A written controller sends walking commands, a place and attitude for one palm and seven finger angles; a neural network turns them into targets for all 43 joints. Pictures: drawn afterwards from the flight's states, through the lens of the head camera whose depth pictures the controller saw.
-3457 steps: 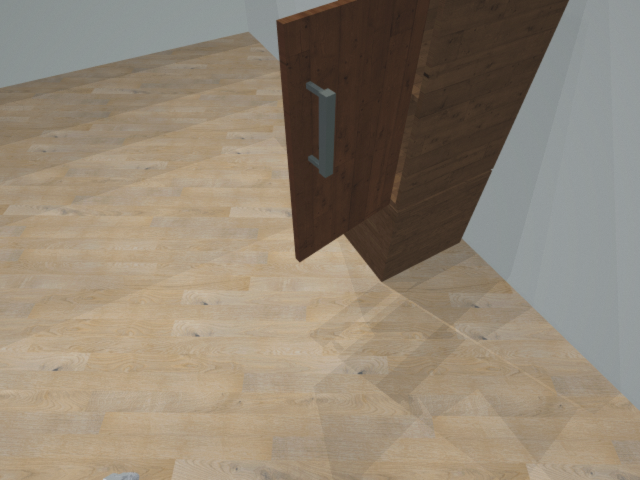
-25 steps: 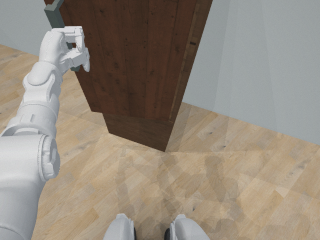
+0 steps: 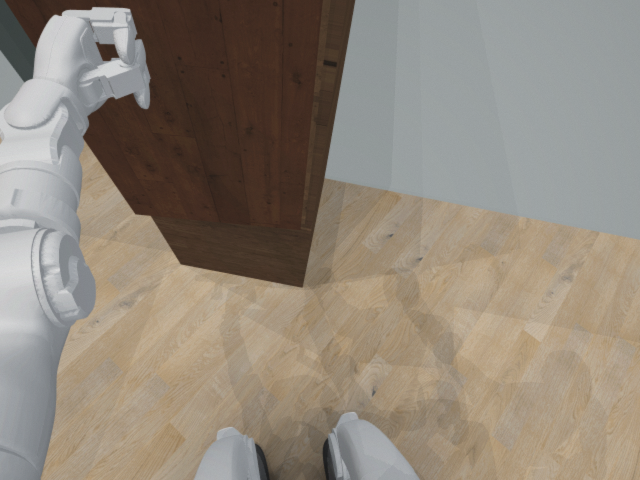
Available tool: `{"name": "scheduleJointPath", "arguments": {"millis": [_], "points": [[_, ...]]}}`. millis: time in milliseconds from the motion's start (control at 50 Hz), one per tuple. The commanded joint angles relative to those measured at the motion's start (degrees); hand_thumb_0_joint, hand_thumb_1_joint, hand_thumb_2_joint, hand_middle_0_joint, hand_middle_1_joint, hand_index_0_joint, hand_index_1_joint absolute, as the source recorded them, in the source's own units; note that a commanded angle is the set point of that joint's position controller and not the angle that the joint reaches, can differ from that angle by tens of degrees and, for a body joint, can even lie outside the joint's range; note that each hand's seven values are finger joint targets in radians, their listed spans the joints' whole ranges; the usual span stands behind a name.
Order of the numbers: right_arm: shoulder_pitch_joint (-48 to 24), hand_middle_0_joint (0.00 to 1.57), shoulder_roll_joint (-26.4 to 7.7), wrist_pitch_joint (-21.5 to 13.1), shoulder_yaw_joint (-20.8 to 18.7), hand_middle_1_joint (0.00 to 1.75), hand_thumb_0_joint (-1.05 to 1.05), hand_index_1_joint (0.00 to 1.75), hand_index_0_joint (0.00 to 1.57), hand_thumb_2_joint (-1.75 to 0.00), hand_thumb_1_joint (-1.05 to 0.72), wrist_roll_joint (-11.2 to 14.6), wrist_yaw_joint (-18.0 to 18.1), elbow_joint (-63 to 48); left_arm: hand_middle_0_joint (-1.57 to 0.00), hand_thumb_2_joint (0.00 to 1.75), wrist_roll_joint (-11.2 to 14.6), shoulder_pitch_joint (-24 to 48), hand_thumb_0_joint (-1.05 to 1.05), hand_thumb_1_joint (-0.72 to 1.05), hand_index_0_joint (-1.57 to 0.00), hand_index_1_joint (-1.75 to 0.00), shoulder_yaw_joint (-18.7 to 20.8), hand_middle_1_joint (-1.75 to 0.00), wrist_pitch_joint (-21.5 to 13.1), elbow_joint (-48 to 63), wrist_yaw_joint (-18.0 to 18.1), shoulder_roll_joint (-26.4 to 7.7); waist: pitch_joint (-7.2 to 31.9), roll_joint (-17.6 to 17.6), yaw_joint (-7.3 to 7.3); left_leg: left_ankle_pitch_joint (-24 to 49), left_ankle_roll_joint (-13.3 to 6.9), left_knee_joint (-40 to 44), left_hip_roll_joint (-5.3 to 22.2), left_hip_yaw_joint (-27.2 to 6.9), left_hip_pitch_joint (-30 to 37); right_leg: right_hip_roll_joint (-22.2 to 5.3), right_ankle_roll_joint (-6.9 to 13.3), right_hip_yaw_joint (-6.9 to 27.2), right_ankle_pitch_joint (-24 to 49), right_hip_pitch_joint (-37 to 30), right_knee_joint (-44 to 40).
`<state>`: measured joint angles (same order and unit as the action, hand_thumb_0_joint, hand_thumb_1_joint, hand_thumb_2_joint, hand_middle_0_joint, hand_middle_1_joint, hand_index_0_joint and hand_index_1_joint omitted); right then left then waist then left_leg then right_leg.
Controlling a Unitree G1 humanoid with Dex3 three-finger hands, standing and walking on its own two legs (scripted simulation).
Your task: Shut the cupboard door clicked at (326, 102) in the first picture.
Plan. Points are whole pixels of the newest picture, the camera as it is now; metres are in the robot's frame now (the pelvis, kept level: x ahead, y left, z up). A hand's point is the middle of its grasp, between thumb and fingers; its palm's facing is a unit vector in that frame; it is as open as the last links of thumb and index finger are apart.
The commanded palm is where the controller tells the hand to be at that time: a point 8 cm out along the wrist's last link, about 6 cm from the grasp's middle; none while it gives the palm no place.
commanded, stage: push the door shut along its arc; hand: left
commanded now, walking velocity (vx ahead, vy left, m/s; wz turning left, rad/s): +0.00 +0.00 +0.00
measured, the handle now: (40, 57) +0.60 +0.22 +0.12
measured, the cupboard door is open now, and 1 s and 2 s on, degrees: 6 0 0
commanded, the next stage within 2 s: pull the fist back off the door in 0.50 s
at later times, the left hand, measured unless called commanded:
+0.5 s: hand (150, 63) +0.57 +0.10 +0.13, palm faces -0.33 -0.94 -0.01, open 3.2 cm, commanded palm +0.62 +0.11 +0.13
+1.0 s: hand (171, 56) +0.58 +0.08 +0.13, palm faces +0.13 -0.99 -0.08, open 3.2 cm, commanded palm +0.57 +0.10 +0.13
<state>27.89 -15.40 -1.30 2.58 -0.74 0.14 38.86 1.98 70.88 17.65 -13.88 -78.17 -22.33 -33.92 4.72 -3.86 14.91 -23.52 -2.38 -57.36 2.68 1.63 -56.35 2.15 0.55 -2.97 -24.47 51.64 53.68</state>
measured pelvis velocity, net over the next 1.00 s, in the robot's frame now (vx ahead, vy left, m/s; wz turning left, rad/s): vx -0.03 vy -0.01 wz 0.03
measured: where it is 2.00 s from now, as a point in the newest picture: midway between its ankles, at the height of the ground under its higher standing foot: outside the picture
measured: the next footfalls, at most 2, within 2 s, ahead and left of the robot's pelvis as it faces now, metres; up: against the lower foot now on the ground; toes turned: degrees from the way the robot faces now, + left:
none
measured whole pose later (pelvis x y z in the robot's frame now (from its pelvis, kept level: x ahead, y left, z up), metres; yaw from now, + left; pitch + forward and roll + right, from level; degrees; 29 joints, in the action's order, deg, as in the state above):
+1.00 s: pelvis -0.03 -0.01 -0.02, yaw +2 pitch +26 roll -4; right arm 28.2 -14.0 -4.8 2.2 -5.9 -6.0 39.7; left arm -7.9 82.9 16.9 -15.0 -85.6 12.6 -28.1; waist 6.5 -4.2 18.8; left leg -21.9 -1.5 -62.0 2.1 -1.3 -66.3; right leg 1.6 1.5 -5.9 -24.1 60.7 58.7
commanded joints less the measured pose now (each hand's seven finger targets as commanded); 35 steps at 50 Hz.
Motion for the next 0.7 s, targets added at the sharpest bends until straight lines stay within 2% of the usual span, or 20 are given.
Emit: {"name": "scheduleJointPath", "arguments": {"millis": [0,20,60,100,140,160,220,260,300,340,400,420,460,560,580,600,620,640,660,680], "points": [[10.7,0.2,-12.7,-1.4,-4.7,0.3,0.0,0.3,0.2,-0.9,-0.9,0.1,2.1,-1.4,-1.3,0.9,2.5,36.2,0.0,0.9,-1.3,-1.5,1.4,-1.5,-2.8,11.7,-0.9,-13.1,26.5,-3.0,4.15,17.9,-0.4,3.6,-1.1,-6.5,26.6,2.0,0.5,1.3,15.1,-2.5,-8.1],[10.5,0.2,-12.4,-1.7,-4.5,0.3,0.0,0.3,0.2,-0.9,-0.9,0.0,2.1,-0.9,-1.3,0.9,2.5,37.3,0.0,0.9,-1.3,-1.5,-0.2,-1.5,-2.6,11.1,-1.2,-11.6,26.0,-4.6,4.38,17.7,-0.4,3.6,-1.3,-6.5,26.3,1.9,0.6,1.2,14.9,-2.4,-8.2],[10.6,0.2,-12.5,-2.3,-4.5,0.3,0.0,0.3,0.2,-0.9,-0.9,-0.1,2.4,-0.6,-1.3,0.9,2.7,39.1,0.0,0.9,-1.3,-1.5,-0.3,-1.5,-3.3,12.0,-1.8,-11.9,27.3,-7.1,4.67,19.1,-0.3,2.8,-1.1,-6.6,28.2,1.8,0.7,1.2,15.2,-0.7,-7.6],[10.5,0.2,-12.6,-2.6,-4.2,0.3,0.0,0.3,0.2,-0.9,-0.9,-0.2,2.4,-0.3,-1.3,0.9,2.7,39.4,0.0,0.9,-1.3,-1.5,-0.2,-1.5,-3.1,10.9,-2.0,-12.4,27.0,-7.9,4.94,18.6,-0.3,2.1,-0.9,-6.8,28.0,1.9,0.9,0.9,13.8,1.2,-7.2],[10.5,0.2,-12.4,-3.0,-4.1,0.3,0.0,0.3,0.2,-0.9,-0.9,-0.4,2.5,0.5,-1.3,0.9,3.0,40.9,0.0,0.9,-1.3,-1.5,-2.0,-1.5,-3.1,10.6,-2.2,-9.7,26.5,-8.6,5.54,19.3,-0.4,2.1,-0.8,-7.3,29.2,1.9,1.1,0.4,13.4,2.5,-6.9],[10.4,0.2,-12.7,-3.4,-4.4,0.3,0.0,0.3,0.2,-0.9,-0.9,-0.3,2.6,0.4,-1.3,0.9,2.9,41.8,0.0,0.9,-1.3,-1.5,-2.5,-1.5,-3.5,11.8,-2.5,-9.2,28.3,-9.8,5.69,19.3,-0.2,1.5,-0.5,-7.5,30.7,1.9,1.0,0.4,13.0,4.0,-6.4],[10.0,0.2,-12.8,-3.9,-4.4,0.3,0.0,0.3,0.2,-0.9,-0.9,-0.6,2.5,1.4,-1.3,0.9,2.5,43.8,0.0,0.9,-1.3,-1.5,-4.7,-1.5,-2.8,12.2,-2.1,-6.4,29.4,-12.5,6.19,20.3,0.1,0.8,-0.2,-8.6,33.3,1.7,1.3,-0.3,12.0,7.7,-5.4],[10.0,0.2,-12.9,-4.4,-4.7,0.3,0.0,0.3,0.2,-0.9,-0.9,-0.5,2.6,1.8,-1.3,0.9,2.6,45.1,0.0,0.9,-1.3,-1.5,-5.9,-1.5,-2.7,13.4,-2.0,-4.0,31.3,-12.3,6.76,22.0,0.0,0.1,0.0,-9.0,35.4,1.8,1.1,-0.5,12.4,9.7,-4.6],[10.1,0.2,-13.0,-4.6,-4.7,0.3,0.0,0.3,0.2,-0.9,-0.9,-0.7,2.6,2.3,-1.3,0.9,2.2,46.7,0.0,0.9,-1.3,-1.5,-6.3,-1.5,-2.2,14.0,-1.7,-4.0,32.3,-13.1,6.84,22.3,0.1,-0.3,0.1,-9.2,35.7,1.9,1.2,-0.7,12.3,10.1,-4.2],[10.0,0.2,-12.9,-4.8,-4.7,0.3,0.0,0.3,0.2,-0.9,-0.9,-0.8,2.6,2.9,-1.3,0.9,2.3,47.2,0.0,0.9,-1.3,-1.5,-7.5,-1.5,-1.3,13.7,-1.4,-1.4,31.8,-12.6,7.34,22.8,-0.2,-0.1,0.0,-9.5,36.3,1.9,1.3,-1.0,12.2,10.8,-4.3],[9.6,0.2,-13.1,-5.2,-4.4,0.3,0.0,0.3,0.2,-0.9,-0.9,-0.5,2.9,3.2,-1.3,0.9,2.1,47.8,0.0,0.9,-1.3,-1.5,-8.0,-1.5,-0.5,12.3,-1.3,-1.5,30.9,-11.4,8.08,19.2,-0.2,-0.6,0.1,-9.0,33.8,1.9,1.1,-1.1,10.7,11.6,-4.0],[9.1,0.2,-12.9,-5.4,-4.3,0.3,0.0,0.3,0.2,-0.9,-0.9,-0.6,2.8,3.3,-1.3,0.9,2.3,47.8,0.0,0.9,-1.3,-1.5,-8.7,-1.5,0.0,11.7,-1.1,0.0,29.9,-12.0,8.05,18.0,-0.2,-0.2,-0.2,-8.9,33.3,1.9,1.2,-1.2,10.0,11.6,-4.3],[9.4,0.2,-13.2,-5.8,-4.1,0.3,0.0,0.3,0.2,-0.9,-0.9,-0.4,3.1,3.1,-1.3,0.9,2.4,48.3,0.0,0.9,-1.3,-1.5,-7.5,-1.5,-0.4,11.9,-1.1,-2.2,30.8,-11.7,8.24,18.4,-0.4,-0.6,-0.1,-8.7,33.2,2.0,1.1,-1.1,10.2,11.5,-3.9],[9.4,0.2,-12.8,-6.5,-3.7,0.3,0.0,0.3,0.2,-0.9,-0.9,-0.5,3.0,3.2,-1.3,0.9,2.5,49.1,0.0,0.9,-1.3,-1.5,-7.5,-1.5,-0.6,11.2,-1.2,-2.4,31.0,-11.9,8.41,18.4,-0.5,-1.1,-0.3,-8.1,31.9,2.2,1.1,-1.2,10.5,11.0,-3.4],[9.4,0.2,-12.8,-6.4,-3.6,0.3,0.0,0.3,0.2,-0.9,-0.9,-0.6,3.0,3.5,-1.3,0.9,2.1,48.1,0.0,0.9,-1.3,-1.5,-7.5,-1.5,-0.2,10.1,-1.3,-2.7,30.2,-10.6,8.34,18.1,-0.4,-0.9,-0.3,-8.4,30.9,2.1,1.3,-1.3,10.3,10.3,-3.7],[12.2,0.2,-10.9,-6.7,-2.8,0.3,0.0,0.3,0.2,-0.9,-0.9,-1.7,2.2,1.3,-1.3,0.9,5.7,50.4,0.0,0.9,-1.3,-1.5,4.6,-1.5,1.5,10.7,11.1,-5.1,30.4,-11.9,6.36,14.4,0.1,-0.3,0.7,-8.8,24.4,1.5,0.7,0.2,9.2,7.5,-4.8],[12.5,0.2,-10.8,-6.9,-2.8,0.3,0.0,0.3,0.2,-0.9,-0.9,-2.0,1.1,0.8,-1.3,0.9,3.5,47.6,0.0,0.9,-1.3,-1.5,3.1,-1.5,2.2,8.8,17.6,-3.5,30.2,-10.9,6.38,11.8,0.5,0.5,0.7,-9.1,22.7,1.4,0.3,-0.1,7.8,7.2,-3.9],[12.5,0.2,-10.7,-7.0,-3.2,0.3,0.0,0.3,0.2,-0.9,-0.9,-2.5,0.2,0.6,-1.3,0.9,2.7,46.7,0.0,0.9,-1.3,-1.5,2.6,-1.5,2.0,9.7,21.6,-1.2,30.9,-10.1,6.55,11.5,0.6,1.1,0.7,-10.2,23.5,1.3,0.1,-0.5,7.7,8.2,-3.2],[13.3,0.2,-10.6,-6.7,-3.6,0.3,0.0,0.3,0.2,-0.9,-0.9,-3.2,-0.5,0.9,-1.3,0.9,1.6,46.8,0.0,0.9,-1.3,-1.5,2.8,-1.5,1.9,8.9,25.2,1.0,29.6,-7.2,7.39,10.4,0.7,1.5,1.1,-10.9,23.3,1.1,-0.3,-1.1,7.3,9.3,-3.0],[14.0,0.2,-10.6,-6.4,-4.0,0.3,0.0,0.3,0.2,-0.9,-0.9,-3.9,-1.3,0.9,-1.3,0.9,0.5,47.8,0.0,0.9,-1.3,-1.5,3.3,-1.5,1.4,9.9,28.8,1.7,29.0,-6.7,7.58,9.9,0.7,1.5,0.7,-10.5,22.5,1.1,-0.5,-1.0,7.0,9.2,-3.4]]}}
